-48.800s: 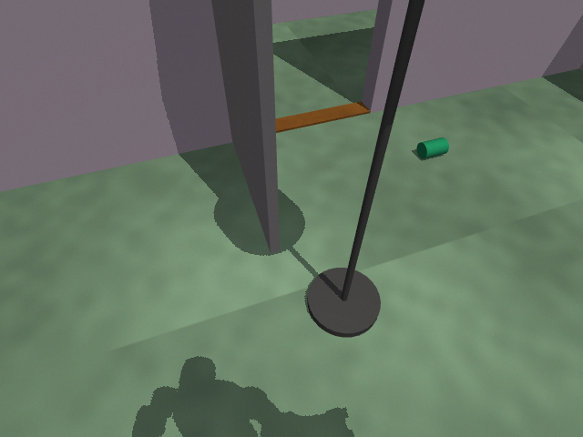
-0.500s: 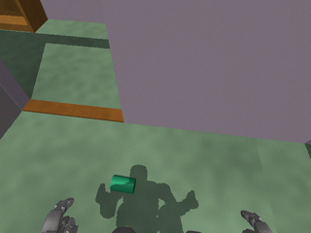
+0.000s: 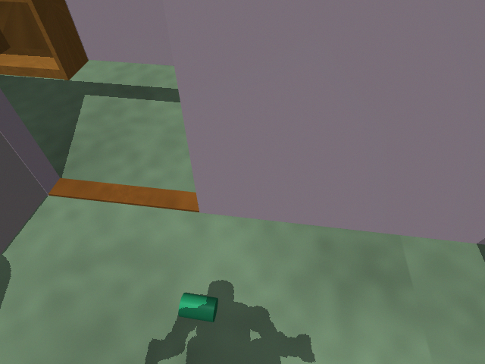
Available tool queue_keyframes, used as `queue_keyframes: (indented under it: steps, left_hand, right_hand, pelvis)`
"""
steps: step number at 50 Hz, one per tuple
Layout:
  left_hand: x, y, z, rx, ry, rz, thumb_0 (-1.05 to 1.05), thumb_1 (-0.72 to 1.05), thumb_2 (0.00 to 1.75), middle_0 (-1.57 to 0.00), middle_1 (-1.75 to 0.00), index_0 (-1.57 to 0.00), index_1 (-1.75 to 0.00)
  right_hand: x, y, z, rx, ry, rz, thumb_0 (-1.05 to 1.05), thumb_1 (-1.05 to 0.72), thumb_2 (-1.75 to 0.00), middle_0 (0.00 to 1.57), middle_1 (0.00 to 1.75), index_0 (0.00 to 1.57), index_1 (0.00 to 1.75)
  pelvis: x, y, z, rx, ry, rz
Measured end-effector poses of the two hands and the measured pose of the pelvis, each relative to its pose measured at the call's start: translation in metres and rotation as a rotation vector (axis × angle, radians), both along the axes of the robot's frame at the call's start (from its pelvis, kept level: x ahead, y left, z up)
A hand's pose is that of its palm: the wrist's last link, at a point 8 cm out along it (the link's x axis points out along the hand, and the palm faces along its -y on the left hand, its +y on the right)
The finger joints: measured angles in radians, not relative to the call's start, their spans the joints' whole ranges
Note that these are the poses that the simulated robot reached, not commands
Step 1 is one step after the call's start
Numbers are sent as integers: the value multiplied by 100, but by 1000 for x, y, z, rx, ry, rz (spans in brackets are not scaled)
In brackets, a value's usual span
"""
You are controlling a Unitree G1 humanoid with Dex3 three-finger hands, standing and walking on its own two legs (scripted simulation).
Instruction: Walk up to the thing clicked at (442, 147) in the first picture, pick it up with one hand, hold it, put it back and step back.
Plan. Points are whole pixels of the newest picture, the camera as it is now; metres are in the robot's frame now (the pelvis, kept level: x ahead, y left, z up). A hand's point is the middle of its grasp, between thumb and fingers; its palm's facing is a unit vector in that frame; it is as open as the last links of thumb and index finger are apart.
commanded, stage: stand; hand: left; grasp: from above
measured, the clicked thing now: (198, 307) +0.45 +0.19 -0.73
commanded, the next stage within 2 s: step back in 1.82 s
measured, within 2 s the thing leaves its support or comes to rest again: neither
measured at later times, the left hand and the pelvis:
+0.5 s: hand out of the picture +0.03 +0.23 -0.16, palm faces +0.03 -0.94 -0.33, open 7.4 cm; pelvis -0.01 -0.02 +0.00, yaw +0 degrees
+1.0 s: hand out of the picture +0.08 +0.22 -0.15, palm faces +0.02 -0.94 -0.33, open 7.4 cm; pelvis +0.01 -0.02 +0.01, yaw +0 degrees
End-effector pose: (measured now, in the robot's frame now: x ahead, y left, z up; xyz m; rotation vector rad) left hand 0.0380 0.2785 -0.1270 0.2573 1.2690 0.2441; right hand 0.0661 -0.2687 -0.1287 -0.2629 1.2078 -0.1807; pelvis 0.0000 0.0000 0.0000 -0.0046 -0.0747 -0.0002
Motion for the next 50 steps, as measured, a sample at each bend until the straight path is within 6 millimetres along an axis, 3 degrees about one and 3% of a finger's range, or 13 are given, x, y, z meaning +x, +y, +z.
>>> queue_keyframes:
  steps: [24,50]
  left_hand:
    - [-11,-5,7,11,35,1,0,90,90,-20,-30,-20,-30]
    - [37,-15,13,10,-30,-30,0,90,90,-20,-30,-20,-30]
  right_hand:
    - [-29,-31,2,-19,79,-15,1,-90,-90,20,30,20,30]
    - [6,-41,6,-23,38,5,1,-90,-90,20,30,20,30]
  pelvis:
    - [-7,-15,5,0,4,4]
    - [7,-24,7,2,23,0]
